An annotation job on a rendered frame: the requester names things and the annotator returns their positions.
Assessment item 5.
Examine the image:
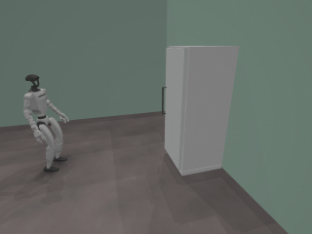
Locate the robot left hand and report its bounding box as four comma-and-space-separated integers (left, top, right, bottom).
58, 113, 69, 123

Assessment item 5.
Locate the robot right upper arm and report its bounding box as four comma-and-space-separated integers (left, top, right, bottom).
23, 93, 34, 115

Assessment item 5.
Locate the fridge door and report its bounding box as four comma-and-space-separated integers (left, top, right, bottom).
164, 48, 189, 170

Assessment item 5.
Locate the robot left upper arm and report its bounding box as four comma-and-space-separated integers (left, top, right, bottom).
40, 89, 51, 105

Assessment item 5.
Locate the robot right hand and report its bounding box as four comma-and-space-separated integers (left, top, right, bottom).
33, 130, 47, 144

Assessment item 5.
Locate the robot right forearm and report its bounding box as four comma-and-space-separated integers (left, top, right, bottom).
23, 110, 39, 132

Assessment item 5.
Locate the left robot thigh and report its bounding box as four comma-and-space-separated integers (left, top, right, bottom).
48, 117, 63, 144

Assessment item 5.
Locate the right robot foot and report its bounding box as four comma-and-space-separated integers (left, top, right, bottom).
44, 166, 59, 172

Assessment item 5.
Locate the robot left forearm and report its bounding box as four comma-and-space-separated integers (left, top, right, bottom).
48, 102, 60, 115

